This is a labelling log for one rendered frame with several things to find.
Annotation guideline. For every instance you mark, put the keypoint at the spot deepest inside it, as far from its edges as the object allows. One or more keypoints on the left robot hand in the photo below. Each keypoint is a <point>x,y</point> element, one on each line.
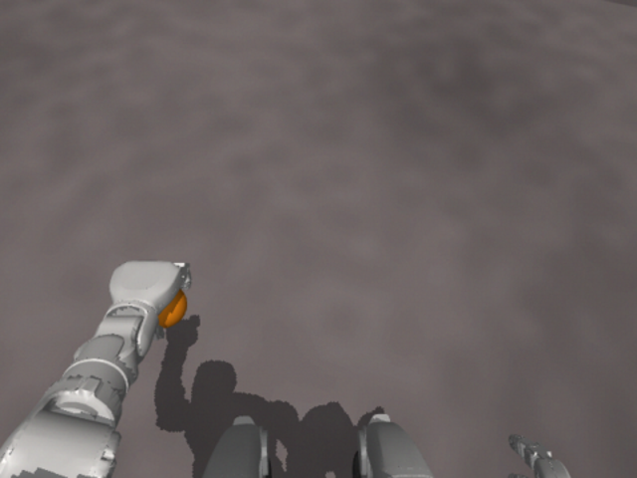
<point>155,283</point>

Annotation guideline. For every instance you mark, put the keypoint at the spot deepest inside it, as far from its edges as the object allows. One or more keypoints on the left robot arm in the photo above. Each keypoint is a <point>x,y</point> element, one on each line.
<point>70,433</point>

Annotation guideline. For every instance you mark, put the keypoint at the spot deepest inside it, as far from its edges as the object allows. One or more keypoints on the right robot hand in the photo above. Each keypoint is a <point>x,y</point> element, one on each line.
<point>537,458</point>

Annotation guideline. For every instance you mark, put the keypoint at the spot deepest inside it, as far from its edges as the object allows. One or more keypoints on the ball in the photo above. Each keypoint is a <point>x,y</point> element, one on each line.
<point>174,312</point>

